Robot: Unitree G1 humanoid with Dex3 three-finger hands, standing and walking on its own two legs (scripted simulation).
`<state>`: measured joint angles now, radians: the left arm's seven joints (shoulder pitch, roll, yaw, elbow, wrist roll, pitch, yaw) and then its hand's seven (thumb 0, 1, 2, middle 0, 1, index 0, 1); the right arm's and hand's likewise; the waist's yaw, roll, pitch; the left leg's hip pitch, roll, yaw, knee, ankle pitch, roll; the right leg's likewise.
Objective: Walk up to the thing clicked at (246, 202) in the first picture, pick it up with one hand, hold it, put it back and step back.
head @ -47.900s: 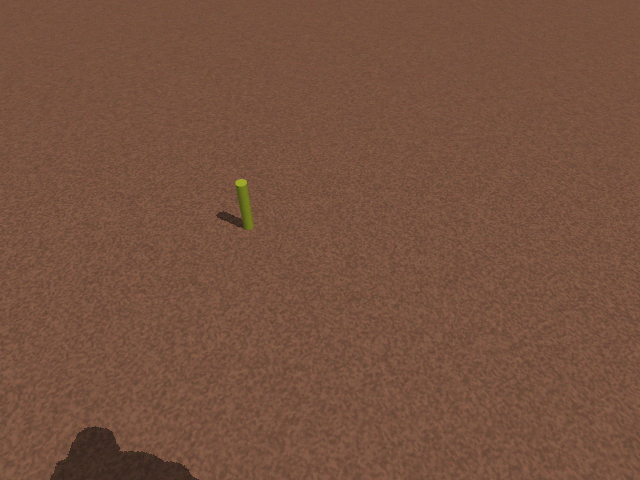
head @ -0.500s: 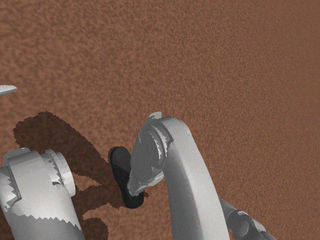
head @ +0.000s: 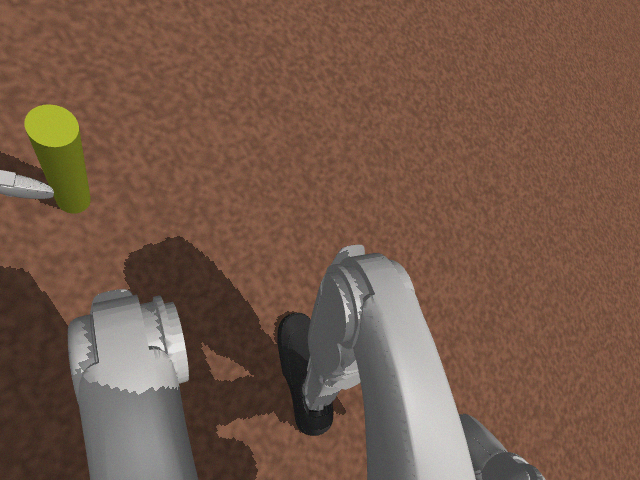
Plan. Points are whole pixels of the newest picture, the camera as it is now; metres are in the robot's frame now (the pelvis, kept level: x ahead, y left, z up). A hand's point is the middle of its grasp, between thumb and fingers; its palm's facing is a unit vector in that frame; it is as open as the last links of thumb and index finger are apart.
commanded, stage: home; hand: left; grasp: from the side
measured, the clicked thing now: (65, 170) +0.49 +0.21 -0.21
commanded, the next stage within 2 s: none
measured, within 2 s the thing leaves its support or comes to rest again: neither
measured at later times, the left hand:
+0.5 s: hand out of the picture +0.37 +0.30 +0.02, palm faces +0.07 -0.90 -0.44, open 17.1 cm
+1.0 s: hand out of the picture +0.31 +0.22 +0.23, palm faces +0.21 -0.92 -0.34, open 16.4 cm
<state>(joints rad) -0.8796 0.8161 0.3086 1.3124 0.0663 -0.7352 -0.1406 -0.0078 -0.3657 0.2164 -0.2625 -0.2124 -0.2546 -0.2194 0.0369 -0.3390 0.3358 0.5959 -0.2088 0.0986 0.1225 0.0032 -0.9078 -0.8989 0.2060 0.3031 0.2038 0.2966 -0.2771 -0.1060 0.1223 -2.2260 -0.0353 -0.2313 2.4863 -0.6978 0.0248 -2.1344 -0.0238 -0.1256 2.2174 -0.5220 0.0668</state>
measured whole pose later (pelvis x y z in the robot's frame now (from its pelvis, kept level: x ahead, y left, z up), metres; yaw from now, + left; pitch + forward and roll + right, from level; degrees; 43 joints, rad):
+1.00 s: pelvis +0.09 -0.03 +0.33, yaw +10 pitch +21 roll -2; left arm 0.05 0.26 0.06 0.41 0.01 0.13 0.13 -0.01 -0.43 0.16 -0.15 -0.15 -0.16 -0.15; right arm 0.21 -0.23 0.01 0.52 0.04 0.03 -0.11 0.01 -0.90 -0.90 0.20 0.30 0.20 0.30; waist -0.05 0.01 -0.17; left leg -1.06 0.04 -0.05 1.30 -0.60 -0.04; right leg -1.10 -0.03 -0.04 1.25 -0.51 0.01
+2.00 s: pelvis +0.11 -0.01 +0.39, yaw +10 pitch +7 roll -2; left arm 0.46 0.20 -0.02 0.02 0.00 0.26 0.15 -0.01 -0.59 0.03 -0.05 -0.05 -0.05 -0.05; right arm 0.29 -0.20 0.03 0.52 0.01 -0.13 -0.17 0.02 -0.90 -0.90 0.21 0.30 0.20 0.30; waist -0.02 0.03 -0.11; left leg -0.58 0.04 -0.04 0.96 -0.50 -0.02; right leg -0.61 -0.02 -0.04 0.89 -0.40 0.03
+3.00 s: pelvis +0.10 -0.02 +0.39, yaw +10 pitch +7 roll -2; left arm 0.46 0.19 -0.01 0.02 0.00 0.25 0.14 -0.01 -0.57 0.04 -0.05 -0.05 -0.06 -0.05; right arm 0.28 -0.20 0.02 0.53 0.00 -0.16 -0.18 0.02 -0.90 -0.90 0.21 0.30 0.20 0.30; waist -0.01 0.03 -0.11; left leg -0.58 0.04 -0.05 0.95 -0.48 -0.03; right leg -0.61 -0.02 -0.04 0.89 -0.40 0.02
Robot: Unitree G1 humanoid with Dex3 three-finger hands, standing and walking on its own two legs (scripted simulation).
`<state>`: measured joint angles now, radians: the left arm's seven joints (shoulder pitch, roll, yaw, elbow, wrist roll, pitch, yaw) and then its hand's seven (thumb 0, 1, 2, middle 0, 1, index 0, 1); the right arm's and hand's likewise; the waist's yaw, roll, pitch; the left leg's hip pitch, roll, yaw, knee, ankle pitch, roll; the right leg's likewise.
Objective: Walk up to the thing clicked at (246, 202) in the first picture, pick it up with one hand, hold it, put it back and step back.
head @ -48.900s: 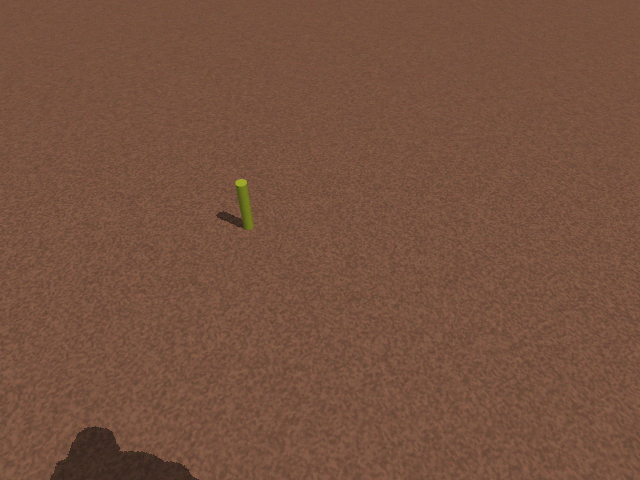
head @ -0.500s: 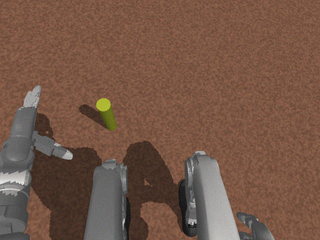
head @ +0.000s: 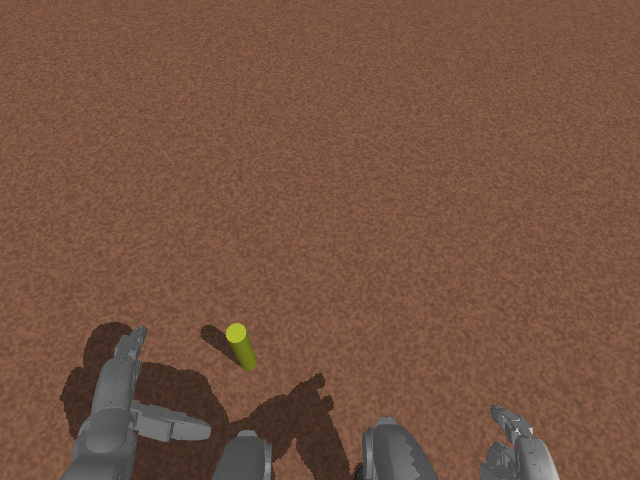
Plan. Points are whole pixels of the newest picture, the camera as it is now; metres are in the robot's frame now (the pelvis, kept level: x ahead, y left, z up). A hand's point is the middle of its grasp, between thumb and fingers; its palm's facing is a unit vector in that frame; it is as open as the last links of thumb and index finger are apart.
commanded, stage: home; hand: left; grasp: from the side
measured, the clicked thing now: (243, 348) +0.44 +0.17 -0.53
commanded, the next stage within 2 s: stand in 1.96 s
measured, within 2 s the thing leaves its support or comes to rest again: neither
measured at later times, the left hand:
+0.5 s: hand (130, 461) +0.17 +0.19 +0.01, palm faces +0.12 -0.95 -0.29, open 17.4 cm
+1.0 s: hand (127, 453) +0.18 +0.19 +0.01, palm faces +0.11 -0.95 -0.29, open 17.7 cm
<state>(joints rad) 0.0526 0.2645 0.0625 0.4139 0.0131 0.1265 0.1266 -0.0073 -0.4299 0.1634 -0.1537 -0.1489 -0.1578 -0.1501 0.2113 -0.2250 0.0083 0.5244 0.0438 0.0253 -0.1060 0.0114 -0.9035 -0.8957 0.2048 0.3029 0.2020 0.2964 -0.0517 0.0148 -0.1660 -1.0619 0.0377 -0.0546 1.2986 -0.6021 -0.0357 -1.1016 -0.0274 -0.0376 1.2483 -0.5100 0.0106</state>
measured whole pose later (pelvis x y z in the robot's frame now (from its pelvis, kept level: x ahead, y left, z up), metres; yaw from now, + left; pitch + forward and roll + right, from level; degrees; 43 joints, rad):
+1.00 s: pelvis +0.01 +0.01 +0.07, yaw +0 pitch +7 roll -2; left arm 0.46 0.20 -0.02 0.02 0.00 0.26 0.15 -0.01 -0.59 0.03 -0.05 -0.05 -0.05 -0.05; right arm 0.29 -0.20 0.03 0.52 0.01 -0.13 -0.17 0.02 -0.90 -0.90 0.21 0.30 0.20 0.30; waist -0.02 0.03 -0.11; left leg -0.58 0.04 -0.04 0.96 -0.50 -0.02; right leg -0.61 -0.02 -0.04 0.89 -0.40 0.03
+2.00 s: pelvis +0.01 +0.00 +0.07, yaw +1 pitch +7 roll -2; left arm 0.46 0.19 -0.01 0.02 0.00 0.25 0.14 -0.01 -0.57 0.04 -0.05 -0.05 -0.06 -0.05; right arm 0.28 -0.20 0.02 0.53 0.00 -0.16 -0.18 0.02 -0.90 -0.90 0.21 0.30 0.20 0.30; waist -0.01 0.03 -0.11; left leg -0.58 0.04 -0.05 0.95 -0.48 -0.03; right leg -0.61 -0.02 -0.04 0.89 -0.40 0.02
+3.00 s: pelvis +0.01 +0.01 +0.11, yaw +1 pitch -3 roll +0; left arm 0.23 0.31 0.01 0.99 0.03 0.00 0.02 0.01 0.90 0.89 -0.20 -0.30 -0.21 -0.30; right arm 0.20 -0.30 -0.02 1.00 -0.04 0.00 -0.01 0.01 -0.91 -0.89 0.20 0.30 0.20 0.30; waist 0.02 0.01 0.04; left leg -0.20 0.00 -0.02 0.56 -0.30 -0.01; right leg -0.25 -0.06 -0.03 0.55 -0.25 0.03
